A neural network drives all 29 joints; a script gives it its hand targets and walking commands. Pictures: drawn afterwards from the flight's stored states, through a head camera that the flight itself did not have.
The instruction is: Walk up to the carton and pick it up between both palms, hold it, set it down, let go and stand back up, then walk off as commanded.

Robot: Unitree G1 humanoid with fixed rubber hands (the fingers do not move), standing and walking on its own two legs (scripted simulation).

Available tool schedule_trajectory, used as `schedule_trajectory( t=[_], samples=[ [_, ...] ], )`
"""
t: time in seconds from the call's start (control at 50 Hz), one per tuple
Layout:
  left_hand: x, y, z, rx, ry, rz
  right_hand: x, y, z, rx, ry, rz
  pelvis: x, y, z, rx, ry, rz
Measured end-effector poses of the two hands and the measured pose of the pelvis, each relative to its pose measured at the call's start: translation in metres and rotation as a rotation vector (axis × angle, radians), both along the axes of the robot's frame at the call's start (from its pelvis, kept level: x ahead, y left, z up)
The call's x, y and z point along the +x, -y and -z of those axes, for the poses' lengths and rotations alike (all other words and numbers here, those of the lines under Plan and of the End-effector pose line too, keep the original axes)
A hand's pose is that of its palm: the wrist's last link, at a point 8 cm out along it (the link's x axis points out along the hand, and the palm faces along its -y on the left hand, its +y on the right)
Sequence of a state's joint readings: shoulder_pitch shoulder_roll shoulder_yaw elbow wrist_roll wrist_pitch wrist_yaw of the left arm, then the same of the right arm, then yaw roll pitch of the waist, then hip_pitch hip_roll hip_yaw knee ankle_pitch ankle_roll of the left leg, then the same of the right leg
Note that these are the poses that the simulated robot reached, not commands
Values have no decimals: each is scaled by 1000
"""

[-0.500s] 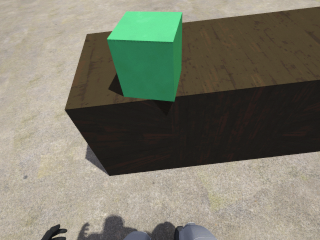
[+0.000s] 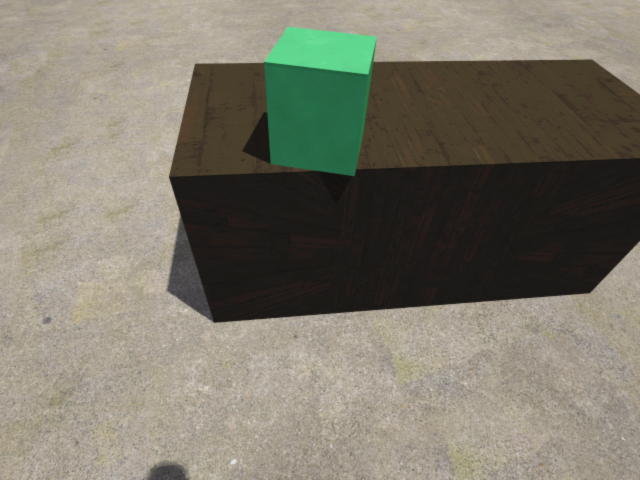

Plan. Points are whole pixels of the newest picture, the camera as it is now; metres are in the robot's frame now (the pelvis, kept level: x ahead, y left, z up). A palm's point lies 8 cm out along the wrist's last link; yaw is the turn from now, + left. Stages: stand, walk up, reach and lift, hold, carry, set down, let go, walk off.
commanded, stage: walk off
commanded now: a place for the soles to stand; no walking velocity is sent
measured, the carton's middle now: (321, 102) +0.93 -0.02 +0.01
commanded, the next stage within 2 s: none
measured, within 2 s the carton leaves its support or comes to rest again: neither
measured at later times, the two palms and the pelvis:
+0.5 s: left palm out of the picture +0.05 +0.42 -0.14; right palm out of the picture +0.04 -0.21 -0.10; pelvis +0.01 +0.11 -0.03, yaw +1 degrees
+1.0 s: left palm out of the picture +0.09 +0.29 -0.10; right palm out of the picture +0.08 -0.35 -0.14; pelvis +0.05 -0.03 -0.03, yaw -1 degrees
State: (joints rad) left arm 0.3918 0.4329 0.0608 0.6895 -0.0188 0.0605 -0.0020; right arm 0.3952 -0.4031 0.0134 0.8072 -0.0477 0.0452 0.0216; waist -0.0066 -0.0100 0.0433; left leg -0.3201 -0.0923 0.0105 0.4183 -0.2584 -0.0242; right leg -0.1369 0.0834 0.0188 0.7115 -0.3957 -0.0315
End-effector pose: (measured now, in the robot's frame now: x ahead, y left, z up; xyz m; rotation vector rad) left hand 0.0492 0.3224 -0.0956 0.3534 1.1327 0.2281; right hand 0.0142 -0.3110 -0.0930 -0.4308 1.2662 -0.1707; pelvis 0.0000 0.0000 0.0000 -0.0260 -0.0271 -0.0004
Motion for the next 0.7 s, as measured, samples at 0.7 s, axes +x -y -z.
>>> schedule_trajectory(
  t=[0.7],
  samples=[
    [45, -79, 34, -87, 94, 36, 31, -79, 16, -58, 176, -11, 19, -84, 31, 58, 56, -17]
  ],
)
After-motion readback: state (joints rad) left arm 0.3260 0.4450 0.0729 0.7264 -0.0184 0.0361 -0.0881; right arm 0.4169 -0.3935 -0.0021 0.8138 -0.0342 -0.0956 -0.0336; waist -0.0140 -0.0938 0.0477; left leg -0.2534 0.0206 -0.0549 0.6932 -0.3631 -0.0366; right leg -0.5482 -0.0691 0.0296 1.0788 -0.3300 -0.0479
